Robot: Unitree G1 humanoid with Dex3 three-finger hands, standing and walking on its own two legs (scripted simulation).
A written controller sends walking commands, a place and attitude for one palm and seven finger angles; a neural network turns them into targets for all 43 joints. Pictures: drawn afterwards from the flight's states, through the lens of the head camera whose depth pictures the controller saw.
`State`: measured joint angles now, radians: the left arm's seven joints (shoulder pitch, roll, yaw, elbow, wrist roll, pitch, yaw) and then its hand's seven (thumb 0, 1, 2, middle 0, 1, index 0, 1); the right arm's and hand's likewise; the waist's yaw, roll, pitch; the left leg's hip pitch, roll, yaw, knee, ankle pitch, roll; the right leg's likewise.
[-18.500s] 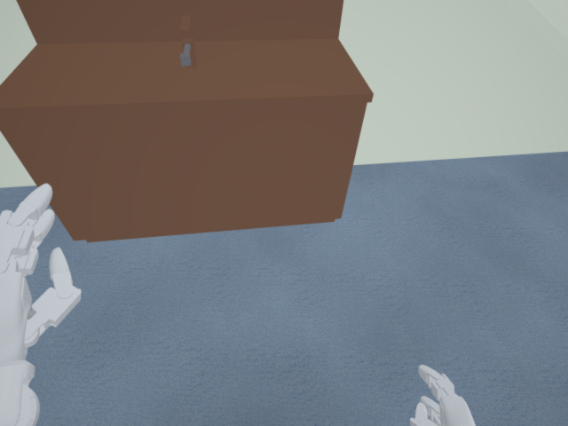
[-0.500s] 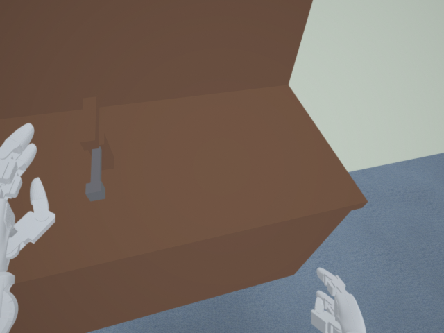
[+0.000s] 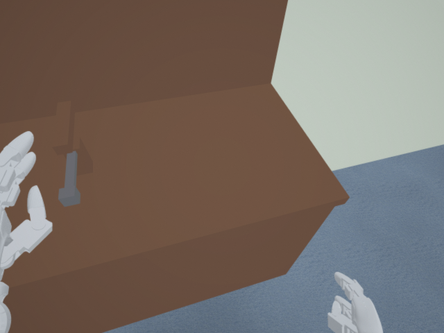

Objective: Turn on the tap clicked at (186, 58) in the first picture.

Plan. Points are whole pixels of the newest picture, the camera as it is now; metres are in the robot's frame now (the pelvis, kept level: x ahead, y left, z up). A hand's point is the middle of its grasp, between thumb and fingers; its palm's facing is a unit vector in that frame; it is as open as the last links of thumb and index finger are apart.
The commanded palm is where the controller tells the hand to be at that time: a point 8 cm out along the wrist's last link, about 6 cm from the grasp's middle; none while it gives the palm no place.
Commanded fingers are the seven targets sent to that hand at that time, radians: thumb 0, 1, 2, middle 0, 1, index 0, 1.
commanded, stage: come to a stop and stand still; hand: left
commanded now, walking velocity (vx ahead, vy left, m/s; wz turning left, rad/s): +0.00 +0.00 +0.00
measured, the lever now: (69, 196) +0.34 +0.32 +0.02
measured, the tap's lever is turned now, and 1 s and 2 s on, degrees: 0 0 0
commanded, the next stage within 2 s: look again from close up in 0.76 s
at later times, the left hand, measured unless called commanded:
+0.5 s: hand out of the picture +0.20 +0.32 +0.16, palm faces +0.37 -0.84 -0.41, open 7.4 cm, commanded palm +0.14 +0.34 +0.18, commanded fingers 0.00 0.90 0.90 -0.20 -0.30 -0.20 -0.30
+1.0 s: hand out of the picture +0.20 +0.32 +0.17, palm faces +0.36 -0.85 -0.39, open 7.4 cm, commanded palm +0.14 +0.35 +0.18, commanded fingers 0.00 0.90 0.90 -0.20 -0.30 -0.20 -0.30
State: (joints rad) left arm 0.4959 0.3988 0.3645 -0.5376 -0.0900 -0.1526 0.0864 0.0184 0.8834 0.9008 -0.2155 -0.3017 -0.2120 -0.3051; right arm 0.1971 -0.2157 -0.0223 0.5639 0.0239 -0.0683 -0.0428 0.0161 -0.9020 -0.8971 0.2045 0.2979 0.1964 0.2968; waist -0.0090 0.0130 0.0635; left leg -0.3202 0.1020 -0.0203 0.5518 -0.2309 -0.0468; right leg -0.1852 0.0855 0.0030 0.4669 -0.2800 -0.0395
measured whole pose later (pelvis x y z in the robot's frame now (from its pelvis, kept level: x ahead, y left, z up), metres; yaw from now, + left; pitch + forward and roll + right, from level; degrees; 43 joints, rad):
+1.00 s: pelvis -0.02 +0.07 +0.01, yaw +0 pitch -1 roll -2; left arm 0.40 0.38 0.36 -0.47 -0.02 -0.24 0.09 0.02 0.88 0.90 -0.21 -0.30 -0.21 -0.30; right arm 0.20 -0.19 0.02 0.58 0.01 -0.16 -0.02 0.02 -0.90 -0.90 0.21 0.30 0.20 0.30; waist 0.03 -0.02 0.08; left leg -0.30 0.00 0.03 0.46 -0.15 0.05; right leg -0.16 -0.02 0.04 0.37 -0.19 0.05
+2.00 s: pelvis -0.01 +0.02 +0.00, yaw +0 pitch +0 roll -2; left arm 0.49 0.39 0.35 -0.50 -0.08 -0.16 0.09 0.02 0.88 0.90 -0.22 -0.30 -0.21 -0.31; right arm 0.20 -0.23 -0.02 0.58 0.02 -0.09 -0.05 0.02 -0.90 -0.90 0.20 0.30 0.20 0.30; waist 0.01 0.02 0.06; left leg -0.30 0.08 -0.01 0.51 -0.20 -0.03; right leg -0.17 0.06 0.01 0.42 -0.25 -0.02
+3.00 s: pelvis -0.04 +0.07 +0.00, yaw +0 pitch -2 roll -2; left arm 0.42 0.37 0.35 -0.47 -0.03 -0.21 0.09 0.02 0.88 0.90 -0.21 -0.30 -0.21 -0.30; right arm 0.22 -0.20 0.03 0.57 0.01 -0.14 -0.04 0.02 -0.90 -0.90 0.21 0.30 0.20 0.30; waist 0.02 0.00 0.07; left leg -0.32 0.01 0.03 0.48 -0.14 0.04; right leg -0.19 -0.02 0.03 0.40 -0.18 0.05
